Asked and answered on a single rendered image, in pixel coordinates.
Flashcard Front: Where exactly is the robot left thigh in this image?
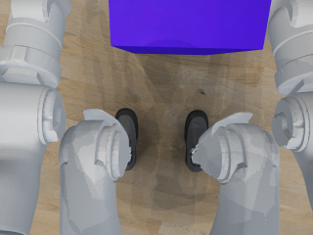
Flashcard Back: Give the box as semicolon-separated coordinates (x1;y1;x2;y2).
59;119;127;235

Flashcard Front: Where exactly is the left robot upper arm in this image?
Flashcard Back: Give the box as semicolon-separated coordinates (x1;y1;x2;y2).
0;81;67;235

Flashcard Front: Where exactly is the right robot upper arm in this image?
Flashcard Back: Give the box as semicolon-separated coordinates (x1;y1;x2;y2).
271;91;313;211

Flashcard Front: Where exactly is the robot left foot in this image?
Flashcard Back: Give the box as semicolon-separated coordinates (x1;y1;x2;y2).
114;108;139;171

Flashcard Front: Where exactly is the left robot forearm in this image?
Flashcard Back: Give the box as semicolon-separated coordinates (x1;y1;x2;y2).
0;0;72;89

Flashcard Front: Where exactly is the right robot forearm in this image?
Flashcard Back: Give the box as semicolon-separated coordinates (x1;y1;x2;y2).
266;0;313;96

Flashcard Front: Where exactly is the carton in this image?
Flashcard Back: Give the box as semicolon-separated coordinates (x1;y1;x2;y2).
109;0;272;56

